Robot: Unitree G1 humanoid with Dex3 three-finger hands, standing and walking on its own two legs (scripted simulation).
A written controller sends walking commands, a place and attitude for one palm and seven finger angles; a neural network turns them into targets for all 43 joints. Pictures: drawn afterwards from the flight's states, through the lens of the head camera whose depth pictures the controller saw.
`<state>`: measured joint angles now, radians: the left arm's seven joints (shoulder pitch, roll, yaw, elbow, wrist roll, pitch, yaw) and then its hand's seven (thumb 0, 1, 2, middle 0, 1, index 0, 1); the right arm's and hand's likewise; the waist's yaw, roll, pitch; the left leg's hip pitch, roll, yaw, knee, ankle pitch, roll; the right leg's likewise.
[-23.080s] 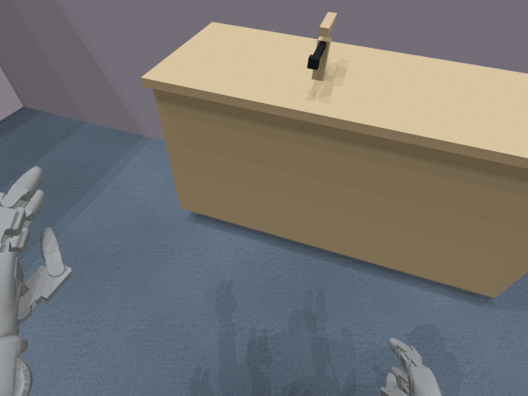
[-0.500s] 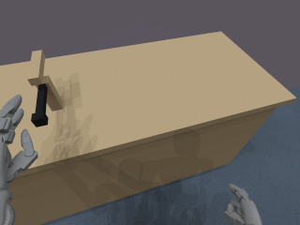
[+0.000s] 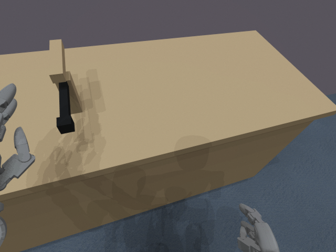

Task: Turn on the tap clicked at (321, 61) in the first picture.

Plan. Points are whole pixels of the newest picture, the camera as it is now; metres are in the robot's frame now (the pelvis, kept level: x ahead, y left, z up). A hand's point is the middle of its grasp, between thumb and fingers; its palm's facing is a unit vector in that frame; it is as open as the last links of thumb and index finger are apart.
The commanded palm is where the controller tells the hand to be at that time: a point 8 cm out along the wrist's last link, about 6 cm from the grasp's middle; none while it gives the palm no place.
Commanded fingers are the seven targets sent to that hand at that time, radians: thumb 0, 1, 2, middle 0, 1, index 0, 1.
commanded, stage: come to a stop and stand still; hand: left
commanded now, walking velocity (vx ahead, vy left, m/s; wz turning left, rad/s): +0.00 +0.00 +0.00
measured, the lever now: (65, 124) +0.34 +0.26 +0.10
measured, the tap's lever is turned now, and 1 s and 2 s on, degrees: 0 0 0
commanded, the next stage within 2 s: look again from close up in 0.26 s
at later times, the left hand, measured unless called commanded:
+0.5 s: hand (33, 171) +0.20 +0.24 +0.16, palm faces +0.38 -0.85 -0.36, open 7.5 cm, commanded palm +0.15 +0.27 +0.18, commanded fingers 0.00 0.90 0.90 -0.20 -0.30 -0.20 -0.30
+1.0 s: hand (51, 170) +0.21 +0.21 +0.16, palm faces +0.37 -0.86 -0.35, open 7.5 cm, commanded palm +0.15 +0.25 +0.18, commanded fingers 0.00 0.90 0.90 -0.20 -0.30 -0.20 -0.30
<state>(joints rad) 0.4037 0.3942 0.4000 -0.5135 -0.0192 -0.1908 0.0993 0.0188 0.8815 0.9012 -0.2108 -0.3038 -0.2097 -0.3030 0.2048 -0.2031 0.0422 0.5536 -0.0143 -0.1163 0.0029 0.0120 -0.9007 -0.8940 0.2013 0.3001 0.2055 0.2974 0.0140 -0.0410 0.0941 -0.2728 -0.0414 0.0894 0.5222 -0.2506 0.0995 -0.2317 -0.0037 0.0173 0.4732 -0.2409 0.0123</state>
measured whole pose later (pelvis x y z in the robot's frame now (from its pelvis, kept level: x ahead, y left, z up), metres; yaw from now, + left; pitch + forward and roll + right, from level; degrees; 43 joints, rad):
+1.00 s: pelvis -0.01 -0.03 +0.00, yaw +0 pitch -1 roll -2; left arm 0.44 0.34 0.33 -0.45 -0.05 -0.19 0.11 0.02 0.88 0.90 -0.21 -0.30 -0.21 -0.30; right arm 0.21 -0.21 0.03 0.58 0.01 -0.10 -0.03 0.01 -0.90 -0.89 0.20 0.30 0.21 0.30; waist 0.01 0.01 0.04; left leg -0.24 0.00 0.08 0.48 -0.22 0.06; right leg -0.19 0.02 -0.03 0.40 -0.19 0.00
